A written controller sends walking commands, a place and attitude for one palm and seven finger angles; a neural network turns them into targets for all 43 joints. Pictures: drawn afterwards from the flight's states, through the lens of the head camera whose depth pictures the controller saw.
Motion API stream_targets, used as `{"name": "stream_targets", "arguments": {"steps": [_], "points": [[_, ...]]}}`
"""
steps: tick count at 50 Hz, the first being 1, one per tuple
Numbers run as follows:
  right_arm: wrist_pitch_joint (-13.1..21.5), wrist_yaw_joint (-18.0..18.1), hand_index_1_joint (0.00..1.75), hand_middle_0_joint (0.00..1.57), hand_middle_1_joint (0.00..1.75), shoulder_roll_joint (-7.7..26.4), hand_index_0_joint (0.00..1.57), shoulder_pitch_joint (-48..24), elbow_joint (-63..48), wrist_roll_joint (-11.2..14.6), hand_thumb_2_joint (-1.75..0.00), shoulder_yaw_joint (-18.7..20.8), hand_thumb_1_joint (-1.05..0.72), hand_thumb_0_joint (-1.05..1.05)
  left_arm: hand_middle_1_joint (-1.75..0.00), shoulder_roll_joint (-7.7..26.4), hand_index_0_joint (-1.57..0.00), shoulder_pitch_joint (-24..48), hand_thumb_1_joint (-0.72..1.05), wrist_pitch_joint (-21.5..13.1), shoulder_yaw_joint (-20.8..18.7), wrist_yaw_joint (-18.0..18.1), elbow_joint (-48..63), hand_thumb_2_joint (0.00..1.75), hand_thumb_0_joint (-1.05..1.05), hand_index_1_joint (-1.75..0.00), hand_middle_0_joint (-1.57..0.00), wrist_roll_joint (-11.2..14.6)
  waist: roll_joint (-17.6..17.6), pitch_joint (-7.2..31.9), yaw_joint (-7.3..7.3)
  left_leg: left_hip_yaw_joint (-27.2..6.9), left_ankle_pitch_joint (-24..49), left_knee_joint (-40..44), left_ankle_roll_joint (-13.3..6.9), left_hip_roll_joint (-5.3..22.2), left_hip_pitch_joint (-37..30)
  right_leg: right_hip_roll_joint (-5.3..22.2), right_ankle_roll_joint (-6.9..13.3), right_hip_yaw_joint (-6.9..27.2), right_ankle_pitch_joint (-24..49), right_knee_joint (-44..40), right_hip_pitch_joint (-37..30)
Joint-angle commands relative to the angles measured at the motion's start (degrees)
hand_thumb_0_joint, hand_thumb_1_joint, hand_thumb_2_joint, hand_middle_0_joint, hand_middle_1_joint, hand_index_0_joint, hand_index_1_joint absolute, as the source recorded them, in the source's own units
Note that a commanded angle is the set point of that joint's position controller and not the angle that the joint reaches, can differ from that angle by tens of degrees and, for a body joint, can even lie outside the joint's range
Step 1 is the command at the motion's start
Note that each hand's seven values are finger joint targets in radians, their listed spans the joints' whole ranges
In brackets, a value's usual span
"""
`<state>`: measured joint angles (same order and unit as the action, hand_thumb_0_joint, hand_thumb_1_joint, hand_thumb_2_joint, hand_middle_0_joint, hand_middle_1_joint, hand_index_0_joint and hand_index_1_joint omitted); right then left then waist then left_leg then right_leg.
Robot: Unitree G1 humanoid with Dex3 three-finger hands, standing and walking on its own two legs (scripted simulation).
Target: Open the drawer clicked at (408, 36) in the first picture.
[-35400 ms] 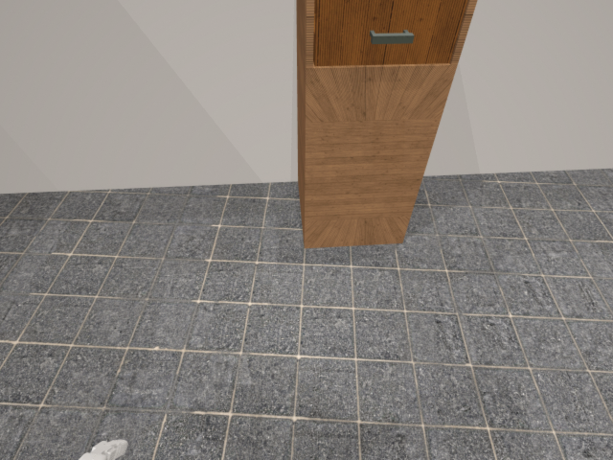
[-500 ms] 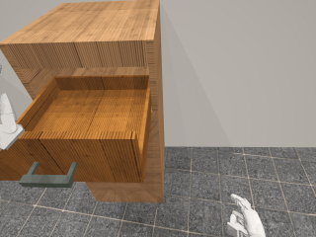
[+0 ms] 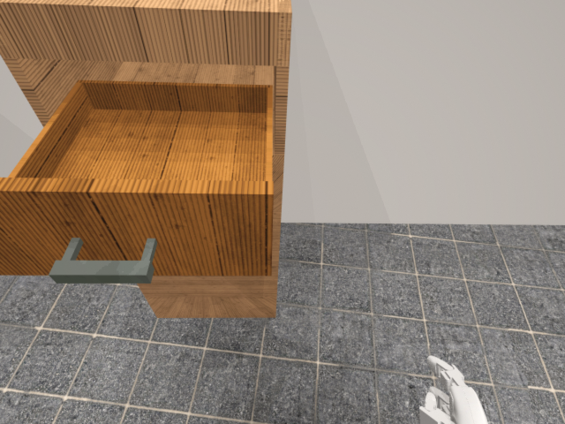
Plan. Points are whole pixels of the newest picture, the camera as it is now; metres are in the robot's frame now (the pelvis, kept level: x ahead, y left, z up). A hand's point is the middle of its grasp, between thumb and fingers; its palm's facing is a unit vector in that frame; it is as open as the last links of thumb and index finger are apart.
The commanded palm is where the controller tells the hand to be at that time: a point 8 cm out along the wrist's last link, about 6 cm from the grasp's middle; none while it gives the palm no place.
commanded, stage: step back with the hand held close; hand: left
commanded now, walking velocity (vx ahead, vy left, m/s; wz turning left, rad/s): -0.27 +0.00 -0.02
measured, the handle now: (108, 258) +0.28 +0.23 +0.12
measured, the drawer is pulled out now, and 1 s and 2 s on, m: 0.27 0.27 0.27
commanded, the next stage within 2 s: stop stepping back and stand still in 0.58 s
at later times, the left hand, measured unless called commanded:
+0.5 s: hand out of the picture +0.08 +0.24 +0.32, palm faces +0.60 -0.65 -0.46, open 7.4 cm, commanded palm +0.03 +0.30 +0.31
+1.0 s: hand out of the picture -0.04 +0.19 +0.34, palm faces +0.61 -0.65 -0.44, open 7.4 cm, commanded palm -0.08 +0.27 +0.31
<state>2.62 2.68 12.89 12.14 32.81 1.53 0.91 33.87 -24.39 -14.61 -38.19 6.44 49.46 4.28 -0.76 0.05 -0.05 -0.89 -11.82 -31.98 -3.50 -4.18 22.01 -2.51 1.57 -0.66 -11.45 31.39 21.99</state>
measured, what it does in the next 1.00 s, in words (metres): walks backwards: left foot, then right foot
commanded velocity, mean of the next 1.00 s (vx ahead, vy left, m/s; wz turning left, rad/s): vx -0.14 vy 0.03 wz -0.03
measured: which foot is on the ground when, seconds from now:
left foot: down 0.00-0.18, up 0.20-0.32, down 0.34-0.70, up 0.72-0.94, down 0.96-1.00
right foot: down 0.00-0.36, up 0.38-0.66, down 0.68-1.00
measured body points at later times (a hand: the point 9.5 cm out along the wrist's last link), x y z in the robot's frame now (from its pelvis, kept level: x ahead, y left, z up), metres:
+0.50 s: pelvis -0.09 +0.02 +0.00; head -0.05 +0.05 +0.45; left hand +0.04 +0.27 +0.34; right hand +0.07 -0.21 -0.09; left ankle -0.06 +0.13 -0.73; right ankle -0.08 -0.10 -0.67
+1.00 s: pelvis -0.20 -0.02 +0.00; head -0.21 -0.02 +0.45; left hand -0.08 +0.23 +0.36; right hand -0.06 -0.30 -0.08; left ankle -0.23 +0.12 -0.73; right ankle -0.18 -0.11 -0.73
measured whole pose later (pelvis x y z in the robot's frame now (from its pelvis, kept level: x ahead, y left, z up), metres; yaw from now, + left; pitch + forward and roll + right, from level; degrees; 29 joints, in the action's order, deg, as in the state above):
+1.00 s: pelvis -0.20 -0.02 +0.00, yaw +3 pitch +2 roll +0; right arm 4.1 4.7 16.7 15.7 37.8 1.4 2.7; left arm 34.2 -19.1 -17.6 -39.2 9.0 46.1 3.9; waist 0.4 4.3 -1.6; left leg -1.1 -18.6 -30.7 0.5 1.9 15.1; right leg -0.1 2.0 -4.6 -15.1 31.8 18.9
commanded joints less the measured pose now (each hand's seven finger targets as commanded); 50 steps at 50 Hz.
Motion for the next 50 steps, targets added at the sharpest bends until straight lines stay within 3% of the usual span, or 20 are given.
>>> {"name": "stream_targets", "arguments": {"steps": [1,5,9,11,14,16,17,18,19,21,25,32,33,35,36,37,40,44,48,50], "points": [[4.4,0.8,0.3,0.2,0.3,7.7,0.2,-5.2,-7.3,0.1,-0.9,3.1,-0.9,0.0,-0.3,10.2,-0.2,12.4,0.9,-2.5,-8.8,2.6,0.3,0.9,0.0,-0.3,-0.2,0.5,8.9,9.2,-0.3,-13.4,-3.2,12.6,-1.1,16.1,9.4,3.4,-0.5,3.9,-5.5,6.2,-12.7],[4.6,0.8,0.3,0.2,0.3,8.0,0.2,-5.5,-6.6,0.6,-0.9,3.0,-0.9,0.0,-0.3,8.6,-0.2,20.5,0.9,-0.9,-5.5,2.2,-10.4,0.9,0.0,-0.3,-0.2,-0.1,4.3,3.6,-0.9,-12.0,-14.0,10.4,-1.2,14.2,13.6,5.0,0.0,5.8,-5.5,2.6,-9.6],[3.8,-0.1,0.3,0.2,0.3,7.9,0.2,-5.9,-6.2,1.2,-0.9,2.8,-0.9,0.0,-0.3,6.9,-0.2,22.4,0.9,-0.5,-0.4,2.0,-9.7,0.9,0.0,-0.3,-0.2,-0.9,-8.6,0.5,-1.34,-3.3,-14.7,-17.1,2.5,4.6,-2.5,19.3,4.7,18.1,-28.8,-21.2,14.9],[3.1,-0.3,0.3,0.2,0.3,6.8,0.2,-7.7,-6.9,1.0,-0.9,2.3,-0.9,0.0,-0.3,6.0,-0.2,21.3,0.9,-0.2,1.5,2.0,-4.1,0.9,0.0,-0.3,-0.2,-0.8,-9.3,2.7,-0.55,-2.1,-16.1,-31.2,2.6,4.8,-3.5,23.6,7.2,17.6,-25.5,-23.1,16.0],[2.4,0.1,0.3,0.2,0.3,5.5,0.2,-7.9,-9.9,0.2,-0.9,0.8,-0.9,0.0,-0.3,9.4,-0.2,13.9,0.9,-0.3,-3.2,2.3,4.5,0.9,0.0,-0.3,-0.2,-1.0,-4.7,6.5,0.41,0.1,-15.1,-13.8,2.4,6.9,-2.8,18.3,5.0,8.1,-10.6,-14.6,6.3],[2.2,1.0,0.3,0.2,0.3,5.5,0.2,-6.4,-9.0,-0.5,-0.9,0.6,-0.9,0.0,-0.3,11.1,-0.2,10.6,0.9,-1.6,-6.4,3.2,10.4,0.9,0.0,-0.3,-0.2,-0.3,4.2,8.9,-0.32,0.6,-8.8,6.9,2.6,5.9,-4.7,13.7,2.7,5.1,-8.0,-5.5,1.7],[2.8,1.0,0.3,0.2,0.3,6.7,0.2,-6.1,-9.4,-1.3,-0.9,1.4,-0.9,0.0,-0.3,10.6,-0.2,10.3,0.9,-3.0,-6.8,3.5,15.0,0.9,0.0,-0.3,-0.2,-0.1,15.1,9.4,-0.07,-10.0,-10.5,14.9,-0.4,12.5,0.3,8.2,0.4,2.7,-7.5,6.0,-0.2],[4.4,0.8,0.3,0.2,0.3,6.3,0.2,-5.7,-10.0,-1.7,-0.9,1.9,-0.9,0.0,-0.3,10.8,-0.2,11.2,0.9,-4.6,-8.4,4.0,18.5,0.9,0.0,-0.3,-0.2,-0.6,24.5,10.1,0.47,-18.6,-0.5,14.9,-3.4,21.6,3.9,2.7,-1.6,-0.7,-7.3,16.9,-0.2],[6.3,0.4,0.3,0.2,0.3,5.1,0.2,-3.6,-8.6,-1.9,-0.9,2.2,-0.9,0.0,-0.3,11.9,-0.2,10.9,0.9,-5.5,-10.1,4.1,18.8,0.9,0.0,-0.3,-0.2,-0.3,22.5,11.6,-0.25,-16.3,15.7,12.4,-5.0,24.7,1.0,1.7,-2.0,0.8,-13.4,25.4,3.4],[8.3,0.3,0.3,0.2,0.3,5.0,0.2,-1.1,-6.2,-2.7,-0.9,3.4,-0.9,0.0,-0.3,11.4,-0.2,10.6,0.9,-5.9,-11.3,4.4,18.6,0.9,0.0,-0.3,-0.2,0.2,16.4,15.5,-1.14,-15.4,31.3,8.2,-5.6,25.1,-6.6,0.7,-1.7,3.7,-20.5,37.0,9.6],[8.6,-1.0,0.3,0.2,0.3,5.3,0.2,-1.7,-1.9,-1.0,-0.9,4.3,-0.9,0.0,-0.3,6.3,-0.2,14.1,0.9,-3.2,-7.2,3.9,1.0,0.9,0.0,-0.3,-0.2,0.0,16.1,13.6,-1.61,-5.5,47.3,3.1,-1.6,19.6,-19.8,-0.7,-2.6,-1.5,-15.3,21.0,9.7],[7.1,-1.7,0.3,0.2,0.3,6.9,0.2,-6.2,-3.8,-0.4,-0.9,3.0,-0.9,0.0,-0.3,5.7,-0.2,19.0,0.9,-0.5,-2.2,1.0,-6.3,0.9,0.0,-0.3,-0.2,0.6,11.7,8.5,-0.93,-7.3,21.4,7.2,-0.5,19.8,-4.8,1.2,-2.4,-1.6,-3.5,-2.8,-9.3],[6.6,-2.0,0.3,0.2,0.3,6.8,0.2,-7.4,-5.1,0.1,-0.9,2.8,-0.9,0.0,-0.3,6.5,-0.2,16.9,0.9,-0.3,-2.5,0.7,-4.2,0.9,0.0,-0.3,-0.2,0.7,6.7,9.1,-0.32,-5.0,11.5,4.2,0.7,17.5,-0.8,4.1,-1.5,0.3,4.6,-6.5,-12.5],[5.4,-2.1,0.3,0.2,0.3,4.6,0.2,-8.6,-7.7,0.9,-0.9,2.3,-0.9,0.0,-0.3,12.1,-0.2,10.5,0.9,-0.7,-5.9,1.1,0.2,0.9,0.0,-0.3,-0.2,0.6,-14.6,9.2,0.82,2.1,-15.7,-21.0,5.6,4.4,6.4,22.7,5.7,19.1,19.3,-16.7,-7.5],[4.9,-2.1,0.3,0.2,0.3,4.6,0.2,-8.2,-6.9,0.5,-0.9,1.6,-0.9,0.0,-0.3,12.0,-0.2,8.1,0.9,-1.4,-6.3,1.4,1.8,0.9,0.0,-0.3,-0.2,0.9,-11.7,9.8,0.8,-1.9,-15.9,-30.7,5.2,4.9,8.9,25.2,6.5,16.7,19.3,-16.5,-6.2],[4.5,-2.4,0.3,0.2,0.3,4.7,0.2,-8.6,-7.2,1.2,-0.9,1.6,-0.9,0.0,-0.3,9.7,-0.2,6.4,0.9,-1.8,-4.9,1.2,6.3,0.9,0.0,-0.3,-0.2,0.9,-10.3,12.4,0.12,-3.1,-13.0,-33.1,5.0,5.0,10.2,22.3,3.9,12.7,24.3,-13.2,-10.4],[3.7,-0.4,0.3,0.2,0.3,3.5,0.2,-8.9,-10.3,0.8,-0.9,0.5,-0.9,0.0,-0.3,13.9,-0.2,1.8,0.9,-2.5,-12.4,3.4,12.9,0.9,0.0,-0.3,-0.2,1.0,-5.6,16.0,-0.6,-1.2,-7.9,-23.8,4.9,6.8,6.2,17.1,5.4,8.6,14.5,-9.7,-11.9],[4.2,1.6,0.3,0.2,0.3,4.1,0.2,-6.2,-7.0,-0.7,-0.9,0.7,-0.9,0.0,-0.3,9.5,-0.2,3.1,0.9,-2.7,-10.3,5.3,7.1,0.9,0.0,-0.3,-0.2,1.2,-0.1,10.4,-1.27,2.3,-6.6,2.0,2.9,5.5,-7.4,15.0,4.4,11.0,-9.1,-13.5,-4.9],[5.6,2.2,0.3,0.2,0.3,9.3,0.2,-4.2,-4.8,0.1,-0.9,2.8,-0.9,0.0,-0.3,8.6,-0.2,12.0,0.9,-2.2,-5.8,4.3,-7.5,0.9,0.0,-0.3,-0.2,0.4,6.4,3.9,-1.12,-6.6,-10.8,10.7,-1.2,12.6,-3.0,6.4,-0.5,5.9,-8.6,-5.4,-7.6],[5.2,1.9,0.3,0.2,0.3,9.2,0.2,-4.0,-4.6,1.2,-0.9,2.9,-0.9,0.0,-0.3,8.7,-0.2,15.6,0.9,-1.5,-3.9,3.4,-13.2,0.9,0.0,-0.3,-0.2,0.3,6.1,3.1,-1.99,-5.3,-10.1,8.5,-1.2,11.4,0.0,6.1,-0.7,5.3,-4.9,-4.5,-8.9]]}}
